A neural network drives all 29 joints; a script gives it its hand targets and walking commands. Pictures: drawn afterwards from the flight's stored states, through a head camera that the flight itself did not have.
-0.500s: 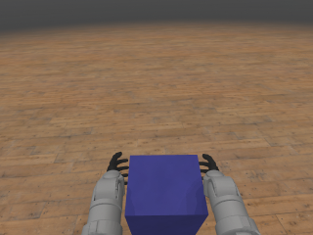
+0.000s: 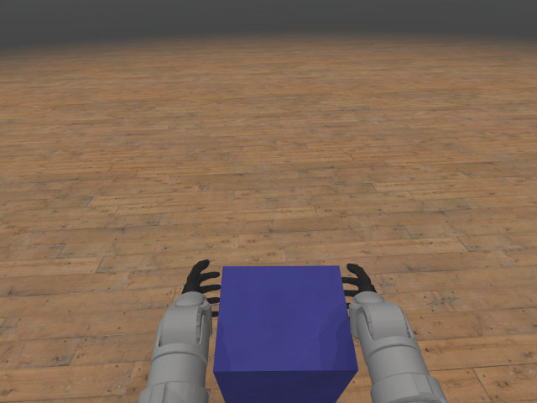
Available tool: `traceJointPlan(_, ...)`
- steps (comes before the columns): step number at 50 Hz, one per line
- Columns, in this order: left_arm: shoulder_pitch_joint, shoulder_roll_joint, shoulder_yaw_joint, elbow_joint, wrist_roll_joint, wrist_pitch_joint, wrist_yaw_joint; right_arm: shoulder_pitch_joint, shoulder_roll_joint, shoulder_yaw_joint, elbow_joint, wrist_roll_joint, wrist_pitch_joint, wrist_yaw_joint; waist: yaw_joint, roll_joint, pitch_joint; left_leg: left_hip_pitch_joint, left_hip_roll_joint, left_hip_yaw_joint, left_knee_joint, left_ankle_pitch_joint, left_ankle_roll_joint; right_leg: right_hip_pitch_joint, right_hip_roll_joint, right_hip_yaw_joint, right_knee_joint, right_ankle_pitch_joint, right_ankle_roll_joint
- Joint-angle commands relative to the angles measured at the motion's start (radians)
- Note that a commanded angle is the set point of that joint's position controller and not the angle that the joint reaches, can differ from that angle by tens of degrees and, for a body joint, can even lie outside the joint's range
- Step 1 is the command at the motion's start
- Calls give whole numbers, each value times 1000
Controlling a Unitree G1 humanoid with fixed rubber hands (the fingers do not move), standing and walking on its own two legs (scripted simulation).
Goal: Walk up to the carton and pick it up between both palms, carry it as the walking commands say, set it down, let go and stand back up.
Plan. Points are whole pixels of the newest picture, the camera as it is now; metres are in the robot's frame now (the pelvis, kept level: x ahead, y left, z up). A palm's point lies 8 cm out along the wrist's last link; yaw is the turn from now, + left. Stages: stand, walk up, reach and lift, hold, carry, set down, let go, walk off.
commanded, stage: carry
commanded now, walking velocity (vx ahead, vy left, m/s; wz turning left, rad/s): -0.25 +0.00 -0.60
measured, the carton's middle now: (280, 337) +0.29 +0.00 -0.03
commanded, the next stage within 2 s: none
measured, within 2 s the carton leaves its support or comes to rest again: neither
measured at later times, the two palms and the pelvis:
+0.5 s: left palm (208, 347) +0.21 +0.10 +0.07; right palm (418, 387) +0.16 -0.16 +0.06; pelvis -0.10 +0.02 -0.04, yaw -8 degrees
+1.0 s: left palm out of the picture +0.08 +0.12 +0.11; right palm out of the picture +0.01 -0.13 +0.10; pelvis -0.21 +0.06 -0.01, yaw -12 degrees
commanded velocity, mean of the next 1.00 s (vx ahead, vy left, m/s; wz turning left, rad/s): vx -0.10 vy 0.00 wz -0.24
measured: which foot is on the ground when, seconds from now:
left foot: down 0.00-0.42, up 0.44-0.58, down 0.60-1.00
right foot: down 0.00-0.62, up 0.64-0.84, down 0.86-1.00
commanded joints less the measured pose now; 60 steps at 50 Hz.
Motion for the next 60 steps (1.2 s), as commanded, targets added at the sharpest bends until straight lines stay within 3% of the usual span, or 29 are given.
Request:
traceJointPlan(1, -658, -1080, -573, -81, -327, -10, -336, -758, 1042, 524, -200, 296, -44, 425, 1, -11, -257, -72, 160, -60, 16, 155, 34, -116, -189, 122, -60, 209, -35)
traceJointPlan(4, -620, -1064, -636, -173, -375, 41, -313, -711, 1042, 562, -273, 329, 2, 398, 5, -35, -367, -103, 154, -34, 129, 282, 42, -89, -199, 155, 33, 436, -63)
traceJointPlan(7, -591, -1072, -676, -240, -408, 104, -288, -699, 1052, 575, -351, 352, 62, 366, 4, -54, -410, -117, 144, -21, 188, 248, 49, -139, -206, 219, 49, 466, -78)
traceJointPlan(11, -579, -1094, -748, -393, -465, 204, -246, -665, 1066, 628, -493, 407, 157, 321, -1, -5, -401, -107, 178, -47, 122, 215, 74, -264, -155, 203, 72, 207, -52)
traceJointPlan(15, -526, -1089, -748, -528, -502, 308, -186, -570, 1061, 682, -632, 456, 260, 262, 10, 249, -415, -126, 396, -281, -97, 254, 204, -345, 10, 7, 380, -254, 4)
traceJointPlan(18, -486, -1077, -761, -669, -570, 374, -145, -508, 1064, 705, -787, 483, 323, 207, 15, 205, -406, -271, 371, -152, -80, 210, 177, -224, -48, -2, 316, -179, -8)
traceJointPlan(20, -408, -1052, -738, -690, -581, 417, -127, -444, 1022, 696, -831, 479, 365, 170, 29, 53, -439, -386, 257, -26, 68, 37, 106, -70, -58, 87, 109, -123, -53)
traceJointPlan(21, -380, -1037, -719, -691, -566, 432, -121, -452, 1004, 694, -858, 478, 383, 161, 36, -153, -415, -469, 122, 103, 214, -152, 51, -51, -170, 292, -98, -153, -88)
traceJointPlan(22, -340, -1007, -690, -666, -541, 446, -111, -442, 989, 691, -860, 471, 400, 155, 15, -361, -404, -500, 28, 168, 469, -277, 1, -156, -381, 583, -277, -163, -139)
traceJointPlan(23, -324, -1004, -671, -650, -516, 456, -105, -460, 978, 685, -856, 459, 412, 153, 5, -269, -394, -419, 19, 89, 600, -267, 11, -255, -378, 584, -327, -278, -131)
traceJointPlan(24, -329, -996, -661, -685, -504, 462, -95, -478, 996, 700, -876, 485, 421, 157, 3, -212, -379, -364, 28, 88, 617, -218, 10, -304, -347, 493, -343, -340, -114)
traceJointPlan(27, -348, -1003, -661, -768, -505, 462, -72, -504, 1032, 739, -929, 550, 439, 168, -1, -264, -411, -124, -10, 193, 382, -198, 15, -352, -239, 216, -356, -201, -13)
traceJointPlan(28, -329, -991, -650, -779, -494, 467, -64, -514, 1029, 740, -943, 561, 444, 167, 4, -284, -420, -56, -28, 221, 257, -212, 26, -334, -221, 178, -356, -185, 18)
traceJointPlan(30, -293, -976, -632, -770, -475, 476, -49, -482, 1019, 716, -926, 559, 455, 164, -4, -194, -444, 97, -2, 184, -36, -263, 48, -334, -167, 113, -228, -212, 54)
traceJointPlan(31, -288, -978, -631, -773, -480, 480, -49, -471, 1016, 705, -922, 557, 459, 161, -6, -13, -429, 127, 127, -14, -210, -389, 90, -384, -98, 23, -12, -184, 67)
traceJointPlan(32, -287, -967, -653, -785, -474, 488, -49, -458, 989, 682, -904, 551, 459, 165, -12, 318, -367, 1, 448, -441, -312, -529, 206, -559, -1, -106, 319, -244, 87)
traceJointPlan(33, -340, -980, -673, -807, -474, 485, -51, -475, 995, 680, -920, 554, 453, 167, -2, 279, -301, -129, 530, -401, -332, -384, 267, -527, -74, -96, 522, -162, 77)
traceJointPlan(34, -354, -999, -691, -796, -493, 487, -54, -456, 1002, 679, -913, 541, 457, 166, 7, 149, -304, -175, 456, -292, -299, -238, 234, -455, -74, -72, 613, -101, 64)
traceJointPlan(35, -357, -996, -701, -792, -508, 489, -57, -443, 982, 671, -917, 526, 456, 164, 15, 109, -308, -237, 391, -172, -272, -143, 189, -376, -83, -69, 643, -80, 54)
traceJointPlan(37, -319, -990, -697, -754, -523, 497, -65, -409, 957, 657, -896, 508, 462, 160, 18, 118, -324, -225, 302, -18, -227, -60, 134, -311, -78, -102, 497, -114, 44)
traceJointPlan(42, -329, -978, -696, -713, -536, 521, -67, -342, 919, 593, -828, 458, 476, 149, 1, 199, -338, -98, 283, -25, -203, -173, 110, -172, -43, -166, -58, -149, 12)
traceJointPlan(44, -318, -973, -678, -680, -539, 531, -71, -323, 916, 578, -782, 451, 485, 146, -2, 58, -360, -150, 221, 3, -91, -84, 56, -38, -144, 18, -216, -196, -18)
traceJointPlan(45, -312, -992, -673, -657, -529, 524, -73, -368, 904, 606, -838, 451, 484, 148, 0, -126, -309, -251, 129, 109, -23, -32, -6, -107, -282, 210, -243, -220, -54)
traceJointPlan(46, -329, -1022, -673, -673, -528, 521, -76, -435, 926, 634, -875, 475, 485, 153, -3, -169, -279, -204, 121, 141, 72, -56, -6, -237, -314, 206, -279, -270, -79)
traceJointPlan(48, -347, -1044, -675, -690, -521, 516, -78, -486, 962, 659, -880, 503, 485, 166, -9, -89, -263, -123, 123, 138, 129, -28, 7, -348, -302, 132, -270, -292, -73)
traceJointPlan(51, -333, -1011, -649, -669, -497, 520, -67, -475, 969, 652, -846, 510, 496, 171, -17, -95, -269, -47, 102, 137, 50, -28, 29, -419, -232, 43, -223, -381, -39)
traceJointPlan(54, -322, -982, -614, -635, -468, 527, -65, -522, 962, 656, -833, 527, 503, 181, -12, -60, -187, -149, 132, 60, -110, -211, 31, -431, -167, 15, -177, -478, -24)
traceJointPlan(56, -354, -990, -630, -651, -477, 530, -66, -533, 967, 649, -825, 531, 506, 187, -5, 26, -167, -234, 184, -12, -237, -367, 24, -369, -123, -23, -97, -426, -20)
traceJointPlan(60, -355, -1032, -668, -679, -511, 526, -66, -510, 979, 636, -846, 525, 496, 185, 12, 146, -262, -257, 172, 46, -323, -354, -30, -193, -45, -141, 47, -284, -29)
